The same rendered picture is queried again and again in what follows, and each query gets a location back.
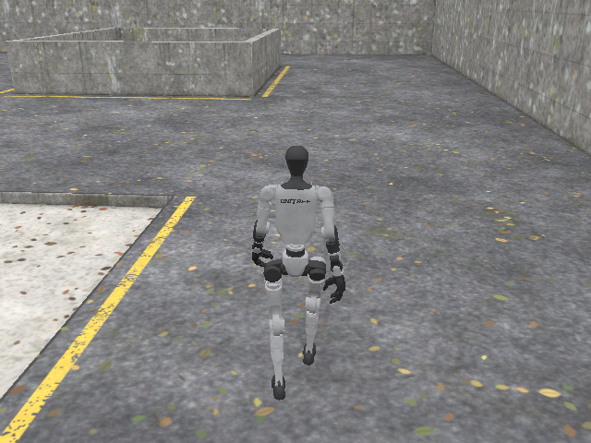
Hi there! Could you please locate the robot right forearm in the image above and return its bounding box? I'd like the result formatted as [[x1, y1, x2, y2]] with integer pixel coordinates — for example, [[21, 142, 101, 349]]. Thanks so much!
[[326, 225, 344, 277]]

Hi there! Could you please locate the right robot hand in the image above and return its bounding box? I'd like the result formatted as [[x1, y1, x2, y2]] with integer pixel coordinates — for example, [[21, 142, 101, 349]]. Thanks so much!
[[323, 275, 345, 304]]

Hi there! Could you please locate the robot left shin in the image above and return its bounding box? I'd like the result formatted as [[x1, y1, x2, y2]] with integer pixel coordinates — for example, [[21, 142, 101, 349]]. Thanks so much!
[[269, 319, 283, 387]]

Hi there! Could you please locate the robot left thigh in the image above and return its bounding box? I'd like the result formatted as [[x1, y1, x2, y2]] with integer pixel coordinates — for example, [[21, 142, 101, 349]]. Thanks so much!
[[263, 259, 284, 336]]

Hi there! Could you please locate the robot right upper arm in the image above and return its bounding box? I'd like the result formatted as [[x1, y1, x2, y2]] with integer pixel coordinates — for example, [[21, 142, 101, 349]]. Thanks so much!
[[316, 186, 335, 239]]

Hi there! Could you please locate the left robot hand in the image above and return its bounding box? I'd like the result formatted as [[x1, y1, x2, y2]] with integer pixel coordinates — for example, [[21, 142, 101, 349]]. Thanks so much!
[[252, 249, 273, 267]]

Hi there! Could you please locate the robot left upper arm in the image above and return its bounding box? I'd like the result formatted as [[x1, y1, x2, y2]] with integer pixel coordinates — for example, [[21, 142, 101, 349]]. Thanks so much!
[[256, 185, 277, 234]]

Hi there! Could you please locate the robot left forearm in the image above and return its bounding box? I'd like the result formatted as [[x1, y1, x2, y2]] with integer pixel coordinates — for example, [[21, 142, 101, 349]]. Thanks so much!
[[252, 220, 266, 254]]

